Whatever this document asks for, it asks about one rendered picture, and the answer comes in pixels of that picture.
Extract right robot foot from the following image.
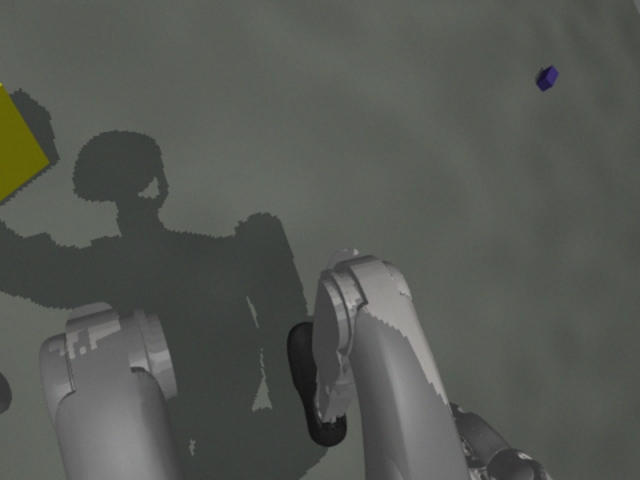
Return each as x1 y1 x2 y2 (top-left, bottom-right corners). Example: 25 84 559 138
287 322 347 447

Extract right robot arm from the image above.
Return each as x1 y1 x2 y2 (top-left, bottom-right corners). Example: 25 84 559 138
487 449 553 480

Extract right robot hand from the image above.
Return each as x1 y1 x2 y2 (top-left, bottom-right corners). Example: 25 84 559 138
449 402 512 480

